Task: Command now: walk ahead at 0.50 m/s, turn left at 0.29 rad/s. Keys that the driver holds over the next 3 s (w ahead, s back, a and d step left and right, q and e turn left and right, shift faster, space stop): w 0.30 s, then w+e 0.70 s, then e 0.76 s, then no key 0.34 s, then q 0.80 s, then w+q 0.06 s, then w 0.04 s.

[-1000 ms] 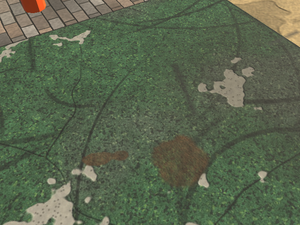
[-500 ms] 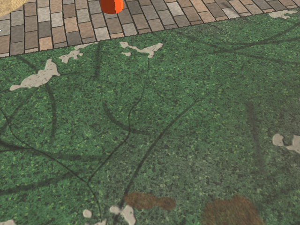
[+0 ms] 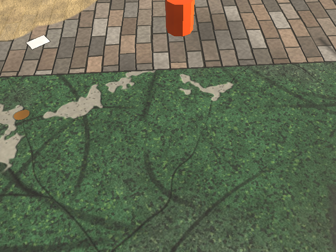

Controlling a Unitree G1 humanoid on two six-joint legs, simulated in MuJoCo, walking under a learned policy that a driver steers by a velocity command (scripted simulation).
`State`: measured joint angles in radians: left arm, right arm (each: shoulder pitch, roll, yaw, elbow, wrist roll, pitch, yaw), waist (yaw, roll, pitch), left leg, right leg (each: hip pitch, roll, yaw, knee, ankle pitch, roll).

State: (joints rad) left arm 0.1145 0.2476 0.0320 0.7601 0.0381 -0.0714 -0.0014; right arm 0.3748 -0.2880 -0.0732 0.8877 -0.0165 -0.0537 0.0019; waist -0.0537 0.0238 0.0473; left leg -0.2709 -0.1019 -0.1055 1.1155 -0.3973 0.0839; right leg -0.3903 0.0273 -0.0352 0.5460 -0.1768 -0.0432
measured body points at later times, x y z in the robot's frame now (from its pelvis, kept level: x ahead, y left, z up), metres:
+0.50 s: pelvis +0.25 +0.04 +0.01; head +0.27 +0.06 +0.46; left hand +0.24 +0.30 -0.14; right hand +0.41 -0.20 -0.09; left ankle +0.29 +0.12 -0.73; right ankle +0.13 -0.09 -0.65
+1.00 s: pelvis +0.49 -0.02 -0.01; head +0.53 -0.04 +0.44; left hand +0.73 +0.17 -0.12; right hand +0.43 -0.27 -0.15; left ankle +0.35 +0.14 -0.64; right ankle +0.55 -0.08 -0.73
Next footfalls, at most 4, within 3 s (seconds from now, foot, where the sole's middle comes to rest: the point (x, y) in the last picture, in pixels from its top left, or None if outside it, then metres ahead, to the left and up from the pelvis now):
0.40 left None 0.33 0.13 -0.77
0.92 right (196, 218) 0.59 -0.10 -0.77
1.46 left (180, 166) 0.84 -0.05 -0.77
1.90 right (208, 209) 0.62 -0.15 -0.77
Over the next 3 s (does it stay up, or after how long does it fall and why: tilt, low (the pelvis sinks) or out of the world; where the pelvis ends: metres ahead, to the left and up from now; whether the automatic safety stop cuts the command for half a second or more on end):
stays up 0.62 -0.02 0.00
